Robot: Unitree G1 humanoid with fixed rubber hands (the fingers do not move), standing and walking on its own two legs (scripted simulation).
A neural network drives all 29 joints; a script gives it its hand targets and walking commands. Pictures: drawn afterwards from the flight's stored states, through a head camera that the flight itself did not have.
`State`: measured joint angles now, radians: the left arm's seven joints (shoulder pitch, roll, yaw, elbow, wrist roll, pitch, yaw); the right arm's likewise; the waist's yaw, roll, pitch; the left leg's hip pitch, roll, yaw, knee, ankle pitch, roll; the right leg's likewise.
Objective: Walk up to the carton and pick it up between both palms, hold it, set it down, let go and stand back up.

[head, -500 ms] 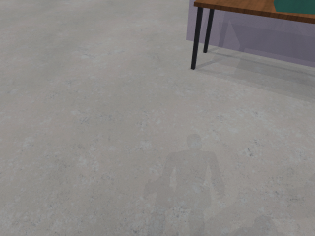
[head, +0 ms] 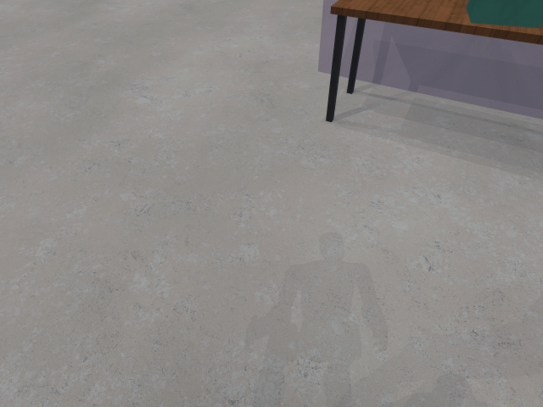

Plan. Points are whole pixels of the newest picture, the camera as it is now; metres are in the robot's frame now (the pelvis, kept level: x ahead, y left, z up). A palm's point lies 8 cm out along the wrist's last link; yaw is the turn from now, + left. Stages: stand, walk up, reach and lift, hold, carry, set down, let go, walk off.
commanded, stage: stand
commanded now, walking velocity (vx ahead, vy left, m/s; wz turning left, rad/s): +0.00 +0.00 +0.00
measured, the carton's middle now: out of the picture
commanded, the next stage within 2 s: walk up in 0.84 s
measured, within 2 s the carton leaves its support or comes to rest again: neither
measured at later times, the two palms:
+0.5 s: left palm out of the picture +0.06 +0.24 -0.12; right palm out of the picture +0.05 -0.24 -0.12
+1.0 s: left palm out of the picture +0.04 +0.24 -0.13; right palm out of the picture +0.02 -0.24 -0.13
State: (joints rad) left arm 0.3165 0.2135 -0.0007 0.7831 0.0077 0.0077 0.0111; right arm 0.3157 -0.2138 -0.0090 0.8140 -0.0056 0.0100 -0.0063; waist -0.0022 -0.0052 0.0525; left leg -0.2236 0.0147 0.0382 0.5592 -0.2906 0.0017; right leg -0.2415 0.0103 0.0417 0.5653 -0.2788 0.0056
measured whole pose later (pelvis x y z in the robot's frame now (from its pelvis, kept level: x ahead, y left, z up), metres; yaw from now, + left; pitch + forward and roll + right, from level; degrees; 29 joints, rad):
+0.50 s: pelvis +0.01 +0.00 +0.00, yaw +0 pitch -3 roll +0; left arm 0.32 0.21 0.00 0.85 0.00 0.00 0.02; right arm 0.31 -0.21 0.00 0.87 0.00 0.01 -0.01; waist 0.00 0.00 0.05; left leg -0.20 0.02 0.04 0.53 -0.29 0.00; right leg -0.22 0.01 0.05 0.54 -0.28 0.01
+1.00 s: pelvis +0.01 +0.00 +0.01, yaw +0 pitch -2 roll +0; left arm 0.32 0.21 0.00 0.92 0.00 0.00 0.03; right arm 0.32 -0.21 0.01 0.93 0.00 0.01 -0.02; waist -0.01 -0.01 0.06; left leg -0.19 0.02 0.05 0.50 -0.27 0.00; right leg -0.21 0.01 0.05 0.50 -0.25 0.01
